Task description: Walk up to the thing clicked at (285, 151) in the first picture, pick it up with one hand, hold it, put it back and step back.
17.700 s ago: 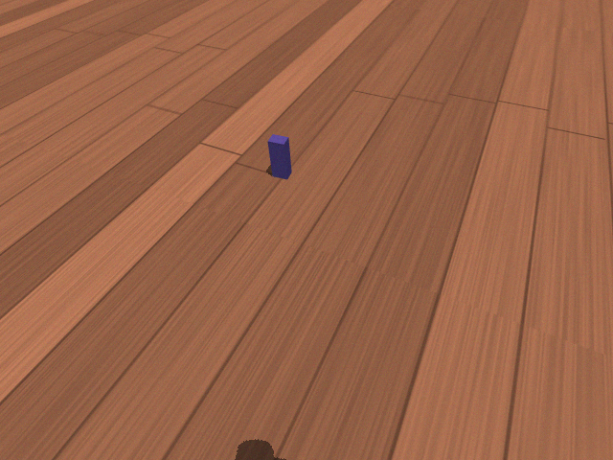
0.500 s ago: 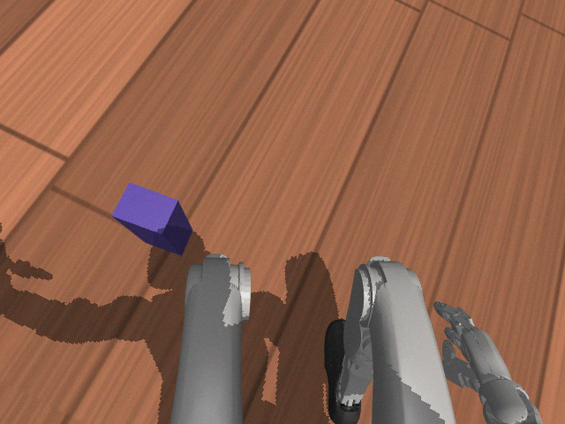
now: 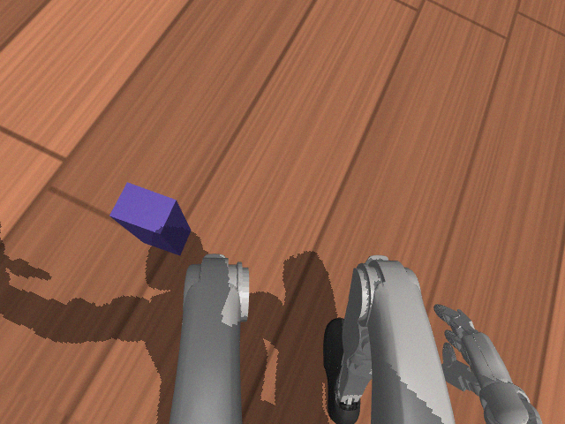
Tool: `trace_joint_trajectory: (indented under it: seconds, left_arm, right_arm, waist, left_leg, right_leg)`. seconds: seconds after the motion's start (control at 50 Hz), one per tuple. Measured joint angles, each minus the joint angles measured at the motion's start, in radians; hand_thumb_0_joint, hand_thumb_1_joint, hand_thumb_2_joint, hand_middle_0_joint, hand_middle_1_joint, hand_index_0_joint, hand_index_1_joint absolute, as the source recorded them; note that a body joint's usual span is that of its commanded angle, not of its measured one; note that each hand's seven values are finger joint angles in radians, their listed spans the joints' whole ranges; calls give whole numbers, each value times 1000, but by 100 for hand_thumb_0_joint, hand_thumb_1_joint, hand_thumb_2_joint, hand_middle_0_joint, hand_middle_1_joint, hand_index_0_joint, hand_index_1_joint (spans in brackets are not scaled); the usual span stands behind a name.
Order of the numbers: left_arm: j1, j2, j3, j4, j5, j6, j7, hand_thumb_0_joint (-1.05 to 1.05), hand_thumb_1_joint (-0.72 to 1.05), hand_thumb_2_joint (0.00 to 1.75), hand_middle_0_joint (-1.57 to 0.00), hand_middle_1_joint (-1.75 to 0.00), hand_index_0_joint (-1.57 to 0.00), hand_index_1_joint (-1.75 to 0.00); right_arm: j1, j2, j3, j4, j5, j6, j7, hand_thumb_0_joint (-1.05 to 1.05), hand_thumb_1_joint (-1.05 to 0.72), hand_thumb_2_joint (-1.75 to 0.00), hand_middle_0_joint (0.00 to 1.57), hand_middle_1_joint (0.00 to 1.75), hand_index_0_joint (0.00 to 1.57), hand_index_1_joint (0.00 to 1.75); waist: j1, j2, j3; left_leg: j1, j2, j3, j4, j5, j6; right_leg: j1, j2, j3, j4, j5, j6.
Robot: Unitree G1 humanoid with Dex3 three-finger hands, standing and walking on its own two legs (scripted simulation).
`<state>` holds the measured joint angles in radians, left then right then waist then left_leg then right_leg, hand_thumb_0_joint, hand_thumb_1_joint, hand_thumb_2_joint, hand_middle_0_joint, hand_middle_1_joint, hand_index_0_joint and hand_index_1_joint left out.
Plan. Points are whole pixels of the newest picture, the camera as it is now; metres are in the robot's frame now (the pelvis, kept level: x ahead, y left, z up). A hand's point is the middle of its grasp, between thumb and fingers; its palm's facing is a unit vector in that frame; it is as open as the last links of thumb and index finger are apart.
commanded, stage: go down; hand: left
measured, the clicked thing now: (157, 224) +0.40 +0.26 -0.27
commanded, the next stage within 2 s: none
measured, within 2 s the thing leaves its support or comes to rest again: neither
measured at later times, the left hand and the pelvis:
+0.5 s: hand out of the picture +0.29 +0.46 +0.04, palm faces +0.32 -0.95 -0.02, open 17.8 cm; pelvis +0.00 +0.00 +0.00, yaw +0 degrees
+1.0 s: hand out of the picture +0.29 +0.46 +0.04, palm faces +0.32 -0.95 -0.01, open 17.8 cm; pelvis +0.00 +0.00 +0.00, yaw +0 degrees
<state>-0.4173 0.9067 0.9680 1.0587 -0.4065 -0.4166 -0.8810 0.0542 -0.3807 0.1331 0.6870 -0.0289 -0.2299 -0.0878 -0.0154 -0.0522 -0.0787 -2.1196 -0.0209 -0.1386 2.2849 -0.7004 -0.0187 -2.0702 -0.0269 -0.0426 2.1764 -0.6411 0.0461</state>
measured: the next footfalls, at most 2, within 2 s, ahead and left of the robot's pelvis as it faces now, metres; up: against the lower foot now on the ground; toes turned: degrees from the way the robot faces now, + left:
none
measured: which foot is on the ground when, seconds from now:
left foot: down 0.00-1.00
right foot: down 0.00-1.00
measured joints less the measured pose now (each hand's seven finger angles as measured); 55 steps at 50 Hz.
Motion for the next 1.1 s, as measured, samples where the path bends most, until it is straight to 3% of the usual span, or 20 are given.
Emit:
trace_joint_trajectory:
  seconds: [0.18,0.3,0.4,0.54,0.66,0.8,0.9,1.1]
  left_arm:
    - [-4,-58,-17,-89,28,23,-9,-2,-60,4,-3,-1,-2,-3]
    - [30,-42,-4,-78,4,34,13,-2,-58,4,-4,-1,-2,-3]
    - [26,-7,5,-14,-9,15,6,-2,-58,5,-3,-1,-1,-3]
    - [-20,-8,-1,1,8,-4,-28,-2,-59,4,-3,0,-1,-2]
    - [-10,-43,-22,-68,30,23,-18,-2,-60,4,-3,-1,-2,-3]
    - [45,-52,-19,-96,9,35,18,-2,-58,5,-3,-2,-1,-3]
    - [41,-29,-6,-44,-11,11,12,-2,-57,6,-2,-1,-1,-3]
    - [-23,-28,-12,-30,17,3,-25,-2,-59,4,-3,-1,-1,-2]
  right_arm:
    - [-12,9,0,0,1,7,0,1,-93,-90,21,30,21,30]
    - [-3,12,0,-9,13,14,-2,1,-93,-90,21,30,21,30]
    - [-2,3,-2,-5,8,8,-1,1,-93,-90,20,30,21,30]
    - [-11,0,1,4,-5,1,3,1,-93,-90,21,30,21,30]
    - [-9,11,2,0,-1,4,0,1,-93,-90,21,30,21,30]
    - [2,13,-2,-9,14,10,-3,1,-93,-90,21,30,21,30]
    - [0,6,-5,-4,11,7,-3,1,-93,-90,20,30,21,30]
    - [-13,7,1,3,-5,0,-1,1,-93,-90,21,30,21,30]
  waist:
    - [-11,5,-4]
    - [-18,13,-33]
    - [-6,8,-23]
    - [4,-7,7]
    - [-7,-3,-7]
    - [-15,14,-37]
    - [-6,12,-28]
    - [-2,-5,2]
  left_leg:
    - [6,-3,-12,14,-9,-4]
    - [17,0,-7,-8,-10,-3]
    - [13,1,1,-13,-1,-2]
    - [0,-1,-6,8,3,-6]
    - [7,-1,-15,13,-7,-6]
    - [23,1,-7,-12,-12,1]
    - [18,0,4,-19,-2,5]
    - [3,-2,-7,12,-2,-1]
  right_leg:
    - [13,-1,-11,6,-9,-6]
    - [19,-1,-8,-10,-10,-6]
    - [10,0,1,-9,-2,0]
    - [-1,2,-4,9,4,0]
    - [12,2,-13,5,-5,-3]
    - [28,1,-9,-18,-11,-8]
    - [20,0,1,-20,-4,-2]
    - [8,3,-5,7,-2,0]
